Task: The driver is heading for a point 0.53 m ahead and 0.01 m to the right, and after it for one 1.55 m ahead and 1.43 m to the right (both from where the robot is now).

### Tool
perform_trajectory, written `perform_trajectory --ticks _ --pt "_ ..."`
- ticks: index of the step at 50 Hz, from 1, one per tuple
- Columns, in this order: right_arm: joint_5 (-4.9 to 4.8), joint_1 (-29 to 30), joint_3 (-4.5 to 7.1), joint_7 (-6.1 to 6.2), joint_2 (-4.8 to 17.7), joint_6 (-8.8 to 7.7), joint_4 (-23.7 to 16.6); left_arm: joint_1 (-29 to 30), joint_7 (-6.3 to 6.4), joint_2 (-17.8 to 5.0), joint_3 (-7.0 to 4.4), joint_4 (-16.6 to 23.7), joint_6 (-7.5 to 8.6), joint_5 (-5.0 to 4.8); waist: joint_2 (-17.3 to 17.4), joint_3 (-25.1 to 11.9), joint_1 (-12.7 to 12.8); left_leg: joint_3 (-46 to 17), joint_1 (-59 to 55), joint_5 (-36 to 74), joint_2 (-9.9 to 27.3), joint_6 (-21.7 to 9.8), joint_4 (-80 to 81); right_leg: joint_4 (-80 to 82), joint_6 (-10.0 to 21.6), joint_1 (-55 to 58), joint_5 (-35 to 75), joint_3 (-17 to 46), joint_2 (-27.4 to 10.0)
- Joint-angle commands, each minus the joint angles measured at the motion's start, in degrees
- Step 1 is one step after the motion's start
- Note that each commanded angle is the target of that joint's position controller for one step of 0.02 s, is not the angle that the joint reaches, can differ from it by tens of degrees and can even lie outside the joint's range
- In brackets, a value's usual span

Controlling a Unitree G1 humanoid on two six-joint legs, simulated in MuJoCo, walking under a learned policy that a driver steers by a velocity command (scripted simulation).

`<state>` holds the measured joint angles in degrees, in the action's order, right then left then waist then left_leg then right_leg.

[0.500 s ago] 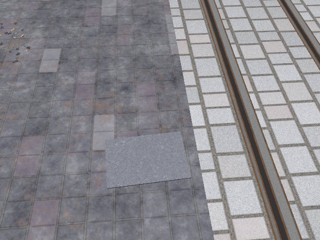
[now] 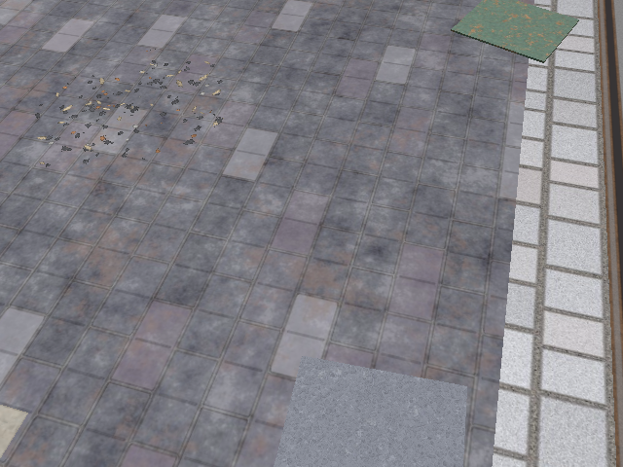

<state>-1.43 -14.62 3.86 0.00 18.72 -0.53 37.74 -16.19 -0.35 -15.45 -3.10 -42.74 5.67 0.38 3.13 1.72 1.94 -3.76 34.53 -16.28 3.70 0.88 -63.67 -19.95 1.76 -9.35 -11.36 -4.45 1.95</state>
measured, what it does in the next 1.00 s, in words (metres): walks ahead: left foot, then right foot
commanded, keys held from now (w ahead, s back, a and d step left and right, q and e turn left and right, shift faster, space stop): w+q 0.24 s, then w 0.02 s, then w+e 0.74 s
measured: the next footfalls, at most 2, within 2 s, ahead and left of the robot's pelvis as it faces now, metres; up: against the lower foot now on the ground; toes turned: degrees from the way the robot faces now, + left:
left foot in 0.28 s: +0.31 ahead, +0.16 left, +0.00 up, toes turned +13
right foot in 0.86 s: +0.64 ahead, -0.01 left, +0.00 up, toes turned -3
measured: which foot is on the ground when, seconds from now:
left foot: up 0.00-0.26, down 0.28-0.84, up 0.86-1.00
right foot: down 0.00-0.28, up 0.30-0.84, down 0.86-1.00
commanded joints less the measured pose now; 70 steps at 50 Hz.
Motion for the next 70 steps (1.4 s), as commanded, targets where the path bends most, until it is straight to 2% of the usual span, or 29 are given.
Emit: perform_trajectory --ticks 1,10,12,14,15,16,17,18,20,22,25,30,37,40,42,43,44,45,46,47,49,52,57,62,65,66,67,68,70 --pt "0.24 2.06 0.14 -0.42 1.34 -0.61 -5.06 1.88 0.23 -8.67 -2.35 2.25 0.92 -0.11 -7.13 0.30 -0.35 -1.97 8.04 5.53 3.01 0.74 5.16 10.88 9.69 5.36 13.36 10.39 -16.78" --pt "-0.07 14.35 -0.36 -3.43 0.82 -1.65 -9.30 -1.68 0.62 -12.68 -3.28 -1.87 -1.19 -1.71 -6.35 2.97 2.51 5.45 2.79 13.03 0.12 -3.43 26.71 7.75 5.95 13.12 25.34 -2.17 -17.43" --pt "0.30 11.81 0.70 -3.53 2.86 -1.22 -9.46 -1.42 1.02 -14.51 -3.85 -1.91 -1.90 -2.13 -8.24 0.00 -0.16 8.53 -3.68 7.21 -3.45 -5.87 27.58 0.29 4.74 15.07 43.94 -4.49 -17.47" --pt "0.37 -1.97 3.18 -2.62 6.60 -0.82 -6.21 -1.97 1.31 -13.97 -3.35 -2.30 -2.41 -2.47 -6.46 -7.89 -8.36 8.66 -25.76 9.91 -7.34 -9.78 32.76 -18.16 2.90 8.10 49.52 -6.39 -15.61" --pt "0.32 -10.80 4.34 -1.34 10.19 -0.27 -4.13 -3.61 1.15 -10.20 -1.62 -1.63 -1.93 -0.63 0.78 -13.71 -11.38 -4.26 -44.44 11.79 1.54 -12.86 32.87 -34.96 1.09 -6.93 25.36 -6.38 -13.01" --pt "0.46 -8.59 4.17 -1.18 14.63 -0.97 -4.70 -10.10 0.01 -3.63 0.75 0.24 -0.74 0.23 12.65 -21.36 -4.25 -36.40 -58.19 1.02 16.95 -22.76 39.71 -53.36 -1.51 -27.39 -22.86 -0.05 -2.39" --pt "0.75 -9.66 2.87 -1.46 9.08 -1.65 -5.32 -3.87 -0.55 -10.40 -0.80 -0.72 0.27 -2.12 3.68 -23.02 -9.42 -38.47 -56.23 -2.86 18.21 -21.60 44.55 -58.40 -0.90 -31.09 -21.84 9.15 -3.79" --pt "1.28 -7.18 2.15 -1.65 7.72 -2.34 -4.40 1.66 -0.75 -11.70 -1.28 1.41 0.65 -3.89 2.42 -13.68 -9.17 -28.29 -48.58 2.48 16.40 -18.99 45.51 -57.57 -0.23 -34.11 -16.95 8.45 -5.82" --pt "1.51 -1.09 1.28 -1.71 4.82 -3.25 -3.46 2.84 -0.13 -10.09 -1.10 0.86 0.46 -2.28 -0.64 -5.86 -4.71 -15.43 -34.36 13.47 11.62 -15.69 47.49 -49.90 -0.61 -29.88 -8.66 8.27 -9.92" --pt "2.09 1.29 0.85 -1.70 3.06 -4.34 -3.00 -1.53 -0.16 -8.81 -1.16 -1.06 -1.22 -2.25 1.09 -5.04 -1.78 -9.43 -28.07 16.84 9.76 -14.97 51.54 -47.90 -1.57 -23.93 -4.17 9.18 -11.07" --pt "2.41 1.31 1.18 -1.45 3.45 -5.82 -0.66 -0.86 0.30 -6.66 -1.04 -1.40 -2.97 -2.19 -0.26 -1.69 -1.17 -1.89 -25.07 21.41 8.96 -14.23 54.95 -43.89 -3.20 -26.00 1.02 10.47 -10.30" --pt "2.50 0.60 1.20 -0.27 3.87 -5.83 1.76 5.27 -0.44 -4.88 -0.77 0.29 -2.30 -1.79 -0.27 1.06 -3.18 7.15 -28.01 22.41 6.81 -10.88 56.75 -27.76 -3.51 -28.73 16.68 9.98 -8.25" --pt "1.20 -4.66 2.11 0.68 6.19 -3.41 6.02 15.40 -3.15 -3.08 0.28 5.92 -1.93 -1.53 -1.50 4.38 -6.89 11.34 -41.54 32.07 11.51 -9.86 52.68 -15.74 -0.07 -33.83 12.26 4.03 -6.53" --pt "0.91 -3.17 2.66 1.62 8.39 -1.97 5.78 12.49 -3.87 -5.07 -0.78 7.26 -2.42 -1.57 1.73 -0.16 -3.56 13.63 -44.09 57.63 11.80 -8.09 42.63 -15.58 3.12 -25.79 3.44 -0.99 -1.84" --pt "0.66 -1.40 2.66 2.29 9.16 -1.28 5.28 -0.24 -3.17 -9.59 -3.30 5.05 -2.79 -1.69 1.76 -7.53 4.04 15.32 -38.55 63.20 9.70 -5.83 24.28 -12.53 6.75 -7.29 3.44 -1.74 2.25" --pt "1.17 -1.71 1.90 2.49 7.76 -1.86 4.47 -9.09 -2.01 -13.79 -5.02 3.47 -3.35 -1.73 -3.37 -12.84 8.13 15.25 -25.62 46.17 6.95 -3.53 7.72 -9.97 10.09 10.13 5.14 8.43 -3.00" --pt "2.92 -8.41 -0.86 1.04 -1.12 -3.57 1.89 -8.26 -1.57 -18.88 -5.80 3.80 -2.98 -2.06 -17.94 -17.66 0.82 10.11 1.58 -13.63 -6.02 0.40 -12.92 -6.90 21.73 30.46 -1.77 40.78 -18.20" --pt "1.16 -2.78 -0.43 -0.07 3.25 -5.97 1.62 -9.91 -1.56 -14.05 -4.47 4.86 -2.39 -1.73 -11.20 -23.62 5.31 -2.48 8.37 -17.52 -6.65 -0.59 -18.78 0.46 23.30 34.31 -6.43 51.65 -20.66" --pt "-0.96 3.04 0.22 -0.68 5.86 -7.27 -0.49 -7.58 -1.46 -11.59 -3.77 4.80 -1.95 -1.28 -8.45 -15.20 5.85 -3.21 12.21 -12.00 -3.49 -1.92 -16.64 2.30 20.03 28.59 -3.27 42.77 -19.06" --pt "-0.47 4.27 -0.08 -0.50 5.29 -7.94 -0.95 -3.79 -1.40 -10.37 -3.41 5.31 -1.75 -1.52 -3.46 -9.68 3.09 -2.61 10.74 -7.32 -0.99 -2.37 -11.05 2.58 17.96 19.97 1.91 36.13 -16.58" --pt "1.71 3.41 0.61 -0.13 5.79 -7.38 -0.38 1.70 -1.03 -7.62 -2.40 7.05 -1.75 -0.83 -3.21 -4.88 -1.19 -2.14 3.79 -3.57 1.59 -1.02 -3.83 4.65 16.54 7.20 13.33 28.38 -12.94" --pt "2.39 1.90 0.22 0.02 3.84 -5.52 -0.24 2.70 -0.27 -8.79 -2.67 7.20 -1.65 -1.03 -4.32 -3.13 -3.14 -0.06 0.18 -1.21 1.83 2.13 3.85 6.87 16.51 -1.38 20.10 23.33 -10.77" --pt "2.11 12.62 -1.26 -0.21 0.74 -5.35 -2.72 -0.79 1.17 -11.07 -3.38 5.62 -2.68 -1.69 -7.22 -1.82 1.05 2.02 -6.32 18.11 -2.40 4.21 26.41 5.54 11.49 -7.83 13.36 17.50 -5.20" --pt "0.90 15.24 0.10 -1.09 4.18 -6.39 -3.69 -3.76 1.47 -10.52 -3.39 4.32 -3.44 -2.11 -9.23 -2.54 1.29 -1.41 -9.30 16.97 -3.58 2.10 34.82 -0.51 9.22 -0.84 5.20 26.18 -8.76" --pt "1.31 5.53 1.86 -0.69 6.77 -7.22 -1.44 -1.97 1.33 -8.09 -2.73 5.12 -3.60 -1.54 -9.98 -6.12 -4.36 -0.81 -23.05 13.05 -2.33 -2.07 38.13 -10.80 6.08 -1.70 7.83 26.61 -6.28" --pt "2.28 -2.35 2.70 -0.20 9.68 -7.37 -0.88 -2.69 1.06 -4.41 -1.37 6.03 -3.43 -0.73 -3.92 -13.74 -7.44 -9.64 -36.65 8.35 6.89 -5.62 37.83 -26.13 3.98 -7.40 0.80 22.03 -2.61" --pt "2.95 -6.80 3.82 -0.44 14.30 -6.55 1.11 -10.52 0.98 -1.24 -0.29 7.92 -2.91 -2.33 15.53 -19.99 -3.90 -36.73 -53.21 -5.82 19.32 -15.06 43.87 -44.51 0.37 -27.15 -22.47 14.48 4.94" --pt "1.61 -5.78 2.87 -0.80 9.22 -6.32 0.50 -10.32 1.20 -7.27 -1.21 6.37 -2.92 -2.95 11.06 -16.59 -5.07 -42.77 -51.50 -19.36 20.32 -14.88 46.92 -52.62 -0.49 -34.55 -21.33 15.62 0.19" --pt "1.83 -0.81 1.42 -0.43 4.71 -5.63 -0.22 -1.29 1.33 -10.29 -2.30 7.39 -3.53 -1.87 1.85 -5.89 -5.93 -25.60 -38.99 -9.31 15.38 -10.89 47.77 -54.11 -1.24 -34.68 -11.90 12.79 -3.61"
Keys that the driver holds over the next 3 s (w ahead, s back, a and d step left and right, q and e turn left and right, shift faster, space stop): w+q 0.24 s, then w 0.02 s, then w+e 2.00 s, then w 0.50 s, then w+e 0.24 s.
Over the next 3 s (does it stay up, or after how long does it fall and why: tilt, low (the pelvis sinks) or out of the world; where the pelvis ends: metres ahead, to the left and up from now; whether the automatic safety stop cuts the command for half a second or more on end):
stays up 1.37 -0.52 0.00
